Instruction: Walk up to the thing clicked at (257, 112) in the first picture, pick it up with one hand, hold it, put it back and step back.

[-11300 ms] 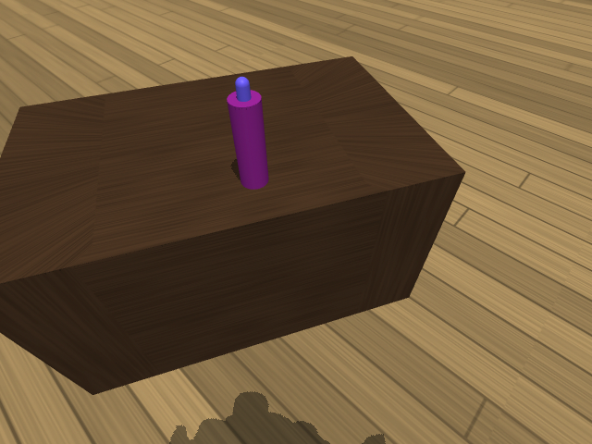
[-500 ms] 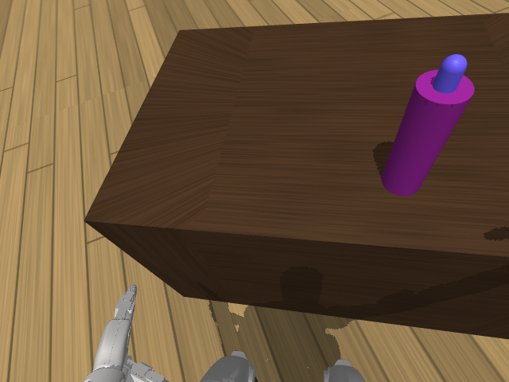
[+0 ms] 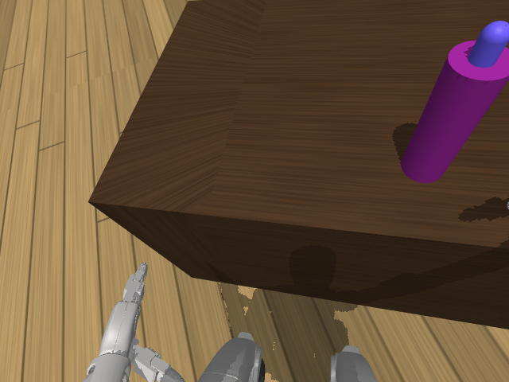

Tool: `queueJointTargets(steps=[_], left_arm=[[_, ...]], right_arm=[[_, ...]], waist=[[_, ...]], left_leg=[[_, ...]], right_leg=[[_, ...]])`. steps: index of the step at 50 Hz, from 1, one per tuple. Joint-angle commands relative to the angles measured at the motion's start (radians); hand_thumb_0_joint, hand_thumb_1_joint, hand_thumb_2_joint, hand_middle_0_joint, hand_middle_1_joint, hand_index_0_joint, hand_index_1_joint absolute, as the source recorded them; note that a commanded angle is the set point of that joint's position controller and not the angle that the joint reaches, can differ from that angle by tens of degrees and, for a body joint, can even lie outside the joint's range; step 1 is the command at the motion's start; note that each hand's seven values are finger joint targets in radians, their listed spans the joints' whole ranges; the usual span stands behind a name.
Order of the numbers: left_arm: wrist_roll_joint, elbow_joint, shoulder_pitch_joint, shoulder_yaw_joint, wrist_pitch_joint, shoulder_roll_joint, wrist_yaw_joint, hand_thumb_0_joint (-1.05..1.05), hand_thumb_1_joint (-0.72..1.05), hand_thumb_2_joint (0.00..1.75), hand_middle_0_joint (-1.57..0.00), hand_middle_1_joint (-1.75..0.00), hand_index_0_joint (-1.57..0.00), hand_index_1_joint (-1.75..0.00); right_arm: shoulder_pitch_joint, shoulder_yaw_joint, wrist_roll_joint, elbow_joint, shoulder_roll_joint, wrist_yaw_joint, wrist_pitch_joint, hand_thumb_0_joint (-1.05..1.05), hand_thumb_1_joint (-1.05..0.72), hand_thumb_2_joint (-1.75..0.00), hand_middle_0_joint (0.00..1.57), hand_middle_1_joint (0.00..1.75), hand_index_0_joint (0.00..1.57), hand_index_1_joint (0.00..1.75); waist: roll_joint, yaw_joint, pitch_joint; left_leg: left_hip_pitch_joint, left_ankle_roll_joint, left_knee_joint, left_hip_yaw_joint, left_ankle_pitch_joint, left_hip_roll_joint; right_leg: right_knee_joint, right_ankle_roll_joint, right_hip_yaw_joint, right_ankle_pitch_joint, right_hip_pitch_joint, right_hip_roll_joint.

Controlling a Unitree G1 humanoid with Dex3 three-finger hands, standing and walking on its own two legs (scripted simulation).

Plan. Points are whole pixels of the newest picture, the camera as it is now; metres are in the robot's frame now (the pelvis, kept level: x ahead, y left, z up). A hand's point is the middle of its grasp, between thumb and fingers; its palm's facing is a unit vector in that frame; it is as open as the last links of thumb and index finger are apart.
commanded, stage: close in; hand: right
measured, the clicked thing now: (451, 113) +0.51 -0.21 +0.08
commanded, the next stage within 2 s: rest palm in 0.58 s
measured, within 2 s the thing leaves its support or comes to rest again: neither
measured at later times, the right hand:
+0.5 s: hand (461, 148) +0.48 -0.23 +0.04, palm faces +0.18 +0.98 +0.02, open 17.6 cm
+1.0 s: hand (440, 136) +0.50 -0.21 +0.03, palm faces +0.20 +0.98 -0.01, open 16.6 cm
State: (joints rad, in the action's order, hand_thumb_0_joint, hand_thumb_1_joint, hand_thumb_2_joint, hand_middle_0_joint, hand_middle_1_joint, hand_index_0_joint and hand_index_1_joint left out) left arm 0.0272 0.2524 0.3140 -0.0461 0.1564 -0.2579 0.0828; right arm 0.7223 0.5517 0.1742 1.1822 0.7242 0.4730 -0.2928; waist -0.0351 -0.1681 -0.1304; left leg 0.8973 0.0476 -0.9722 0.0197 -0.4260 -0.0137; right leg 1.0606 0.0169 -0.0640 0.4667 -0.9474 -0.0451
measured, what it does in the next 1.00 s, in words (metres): stands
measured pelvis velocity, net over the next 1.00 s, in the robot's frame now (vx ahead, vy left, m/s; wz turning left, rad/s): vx -0.01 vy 0.01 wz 0.03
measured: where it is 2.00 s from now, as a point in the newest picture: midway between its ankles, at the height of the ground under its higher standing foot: outside the picture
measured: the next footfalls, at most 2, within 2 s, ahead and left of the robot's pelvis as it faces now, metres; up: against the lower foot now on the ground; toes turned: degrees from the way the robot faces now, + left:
none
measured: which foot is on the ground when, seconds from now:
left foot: down 0.00-1.00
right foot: down 0.00-1.00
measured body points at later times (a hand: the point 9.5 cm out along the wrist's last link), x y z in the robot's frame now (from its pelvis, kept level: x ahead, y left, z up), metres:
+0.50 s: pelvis +0.00 +0.00 -0.02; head +0.10 -0.03 +0.42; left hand +0.15 +0.27 -0.02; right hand +0.46 -0.28 +0.04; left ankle +0.02 +0.16 -0.67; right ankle +0.02 -0.12 -0.67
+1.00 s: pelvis -0.01 +0.01 -0.02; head +0.12 -0.02 +0.41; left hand +0.14 +0.27 -0.02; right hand +0.49 -0.26 +0.04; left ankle +0.02 +0.16 -0.67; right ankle +0.01 -0.12 -0.67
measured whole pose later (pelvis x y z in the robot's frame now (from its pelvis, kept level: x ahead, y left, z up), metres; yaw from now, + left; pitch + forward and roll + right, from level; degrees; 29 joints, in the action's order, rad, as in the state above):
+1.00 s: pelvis -0.01 +0.01 -0.02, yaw +2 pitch +22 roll +3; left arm 0.06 -0.01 0.38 0.03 0.01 -0.23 -0.01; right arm 0.81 0.51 0.02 1.13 0.52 0.08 -0.40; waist 0.00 -0.22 -0.14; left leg 1.02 0.04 -1.10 0.00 -0.47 0.01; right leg 1.18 0.03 -0.06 0.51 -1.05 -0.06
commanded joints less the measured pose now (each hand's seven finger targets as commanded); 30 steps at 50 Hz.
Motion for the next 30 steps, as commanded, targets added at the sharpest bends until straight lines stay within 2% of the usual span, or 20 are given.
queueJointTargets(steps=[1,2,3,4,7,8,10,11,13,14,16,17,18,19,20,21,23,24,26,30], left_arm=[[0.017,-0.185,0.112,0.126,0.025,-0.168,-0.009,0.00,-0.53,0.03,-0.05,-0.05,-0.05,-0.05],[0.020,-0.229,0.102,0.161,0.023,-0.192,-0.010,0.00,-0.53,0.03,-0.05,-0.05,-0.05,-0.04],[0.023,-0.273,0.070,0.142,0.021,-0.178,-0.015,0.00,-0.55,0.04,-0.05,-0.05,-0.06,-0.05],[0.026,-0.279,0.077,0.158,0.013,-0.185,-0.017,0.00,-0.55,0.04,-0.05,-0.05,-0.06,-0.05],[0.037,-0.215,0.046,0.124,-0.005,-0.113,-0.037,0.00,-0.54,0.04,-0.05,-0.05,-0.05,-0.04],[0.040,-0.242,0.014,0.148,-0.003,-0.131,-0.040,0.00,-0.54,0.04,-0.05,-0.05,-0.05,-0.04],[0.042,-0.350,-0.019,0.180,-0.007,-0.184,-0.039,0.00,-0.55,0.04,-0.05,-0.04,-0.05,-0.04],[0.045,-0.371,-0.010,0.180,-0.019,-0.192,-0.041,0.00,-0.54,0.04,-0.05,-0.04,-0.05,-0.04],[0.038,-0.314,0.062,0.164,-0.048,-0.153,-0.047,0.00,-0.54,0.04,-0.05,-0.05,-0.05,-0.04],[0.034,-0.276,0.096,0.164,-0.059,-0.136,-0.050,0.00,-0.54,0.04,-0.05,-0.04,-0.05,-0.04],[0.029,-0.327,0.056,0.160,-0.065,-0.137,-0.060,0.00,-0.54,0.03,-0.05,-0.04,-0.05,-0.04],[0.025,-0.350,0.056,0.189,-0.072,-0.166,-0.057,0.00,-0.54,0.03,-0.05,-0.04,-0.05,-0.03],[0.025,-0.403,0.044,0.205,-0.075,-0.178,-0.057,0.00,-0.54,0.03,-0.05,-0.05,-0.06,-0.04],[0.027,-0.338,0.099,0.197,-0.082,-0.156,-0.063,0.00,-0.54,0.03,-0.05,-0.05,-0.05,-0.04],[0.024,-0.318,0.123,0.199,-0.083,-0.149,-0.070,0.00,-0.55,0.04,-0.05,-0.05,-0.05,-0.04],[0.017,-0.307,0.121,0.194,-0.082,-0.139,-0.074,0.00,-0.54,0.03,-0.05,-0.05,-0.06,-0.04],[0.015,-0.373,0.068,0.162,-0.071,-0.106,-0.078,0.00,-0.54,0.03,-0.05,-0.04,-0.06,-0.04],[0.015,-0.399,0.082,0.197,-0.070,-0.136,-0.076,0.00,-0.53,0.02,-0.05,-0.04,-0.06,-0.03],[0.019,-0.358,0.136,0.199,-0.075,-0.129,-0.081,0.00,-0.54,0.02,-0.05,-0.04,-0.05,-0.03],[0.020,-0.444,0.141,0.214,-0.069,-0.150,-0.079,0.00,-0.53,0.02,-0.04,-0.04,-0.06,-0.03]], right_arm=[[0.335,0.086,-0.002,-0.268,0.310,-0.084,-0.129,0.00,0.57,-0.04,0.05,0.05,0.06,0.05],[0.361,0.091,-0.017,-0.324,0.318,-0.106,-0.149,0.00,0.57,-0.04,0.05,0.05,0.05,0.05],[0.365,0.096,-0.032,-0.363,0.324,-0.129,-0.161,0.00,0.55,-0.02,0.07,0.04,0.06,0.04],[0.365,0.109,-0.046,-0.383,0.339,-0.151,-0.174,0.00,0.57,-0.02,0.06,0.04,0.06,0.04],[0.342,0.050,-0.062,-0.306,0.179,-0.209,-0.194,0.00,0.59,-0.02,0.05,0.04,0.05,0.04],[0.383,0.047,-0.061,-0.360,0.164,-0.225,-0.208,0.00,0.58,-0.02,0.05,0.04,0.05,0.04],[0.442,0.102,-0.087,-0.527,0.288,-0.259,-0.227,0.00,0.58,-0.03,0.05,0.04,0.05,0.04],[0.463,0.089,-0.102,-0.546,0.290,-0.270,-0.225,0.00,0.57,-0.03,0.05,0.04,0.04,0.04],[0.350,0.041,-0.100,-0.417,0.159,-0.290,-0.199,0.00,0.58,-0.03,0.05,0.04,0.05,0.04],[0.258,-0.014,-0.093,-0.294,0.038,-0.292,-0.177,0.00,0.58,-0.04,0.05,0.05,0.05,0.05],[0.216,-0.032,-0.088,-0.236,-0.013,-0.292,-0.156,0.00,0.56,-0.03,0.05,0.05,0.05,0.05],[0.347,0.058,-0.094,-0.419,0.153,-0.305,-0.168,0.00,0.54,-0.04,0.05,0.05,0.05,0.05],[0.401,0.044,-0.105,-0.444,0.160,-0.308,-0.166,0.00,0.54,-0.04,0.05,0.05,0.05,0.05],[0.302,-0.029,-0.097,-0.277,0.000,-0.299,-0.140,0.00,0.54,-0.04,0.05,0.05,0.05,0.05],[0.244,-0.056,-0.089,-0.237,-0.071,-0.297,-0.136,0.00,0.53,-0.04,0.06,0.04,0.05,0.04],[0.254,-0.034,-0.087,-0.241,-0.040,-0.300,-0.139,0.00,0.55,-0.04,0.05,0.05,0.05,0.05],[0.310,-0.027,-0.099,-0.275,-0.019,-0.306,-0.153,0.00,0.56,-0.05,0.05,0.05,0.05,0.05],[0.318,-0.027,-0.098,-0.288,-0.029,-0.306,-0.151,0.00,0.53,-0.04,0.05,0.05,0.05,0.05],[0.349,-0.049,-0.099,-0.304,-0.048,-0.311,-0.158,0.00,0.53,-0.05,0.05,0.05,0.05,0.05],[0.456,-0.045,-0.107,-0.456,-0.005,-0.329,-0.171,0.00,0.53,-0.04,0.04,0.05,0.04,0.05]], waist=[[0.257,-0.004,-0.477],[0.282,-0.007,-0.538],[0.311,0.013,-0.568],[0.322,0.024,-0.568],[0.325,0.020,-0.460],[0.327,0.016,-0.507],[0.411,0.042,-0.709],[0.413,0.044,-0.733],[0.357,0.017,-0.600],[0.300,-0.010,-0.507],[0.234,-0.020,-0.470],[0.274,0.011,-0.531],[0.261,-0.006,-0.569],[0.201,-0.036,-0.450],[0.151,-0.049,-0.370],[0.143,-0.032,-0.325],[0.131,-0.026,-0.350],[0.103,-0.048,-0.375],[0.135,-0.040,-0.348],[0.193,-0.047,-0.532]], left_leg=[[-0.099,-0.061,0.034,0.018,0.322,0.042],[-0.098,-0.064,0.022,0.019,0.324,0.044],[-0.101,-0.068,0.013,0.020,0.327,0.046],[-0.121,-0.070,0.002,0.015,0.332,0.045],[-0.058,-0.072,-0.017,0.015,0.275,0.047],[-0.055,-0.074,-0.022,0.018,0.272,0.049],[-0.120,-0.076,-0.034,0.015,0.308,0.047],[-0.136,-0.076,-0.039,0.019,0.321,0.054],[-0.133,-0.075,-0.015,0.033,0.298,0.064],[-0.118,-0.072,-0.003,0.038,0.294,0.065],[-0.139,-0.065,0.002,0.032,0.334,0.058],[-0.150,-0.065,-0.001,0.022,0.318,0.054],[-0.168,-0.062,-0.002,0.019,0.330,0.053],[-0.120,-0.063,0.006,0.033,0.303,0.061],[-0.093,-0.062,0.005,0.035,0.287,0.059],[-0.079,-0.061,0.010,0.032,0.253,0.057],[-0.078,-0.058,0.007,0.018,0.235,0.050],[-0.083,-0.057,0.006,0.021,0.237,0.052],[-0.056,-0.059,-0.003,0.015,0.214,0.049],[-0.111,-0.057,-0.008,0.013,0.249,0.047]], right_leg=[[-0.059,-0.017,0.014,-0.462,0.365,0.023],[-0.049,-0.013,0.013,-0.494,0.412,0.018],[-0.040,-0.009,0.018,-0.501,0.418,0.019],[-0.030,-0.007,0.023,-0.496,0.399,0.022],[-0.017,-0.005,0.024,-0.414,0.288,0.017],[-0.017,-0.002,0.018,-0.406,0.299,0.013],[-0.005,0.003,0.023,-0.461,0.426,0.007],[-0.004,0.009,0.021,-0.498,0.464,0.006],[-0.025,0.007,0.012,-0.489,0.418,0.006],[-0.035,0.001,0.011,-0.453,0.357,0.008],[-0.040,-0.009,0.018,-0.411,0.267,0.010],[-0.043,-0.010,0.020,-0.399,0.289,0.006],[-0.035,-0.013,0.024,-0.399,0.317,0.003],[-0.045,-0.012,0.022,-0.369,0.291,0.004],[-0.043,-0.018,0.017,-0.336,0.227,0.003],[-0.051,-0.022,0.018,-0.288,0.191,0.004],[-0.043,-0.030,0.024,-0.259,0.183,0.003],[-0.043,-0.031,0.021,-0.254,0.195,0.002],[-0.044,-0.028,0.030,-0.225,0.185,0.008],[-0.028,-0.025,0.034,-0.262,0.287,0.013]])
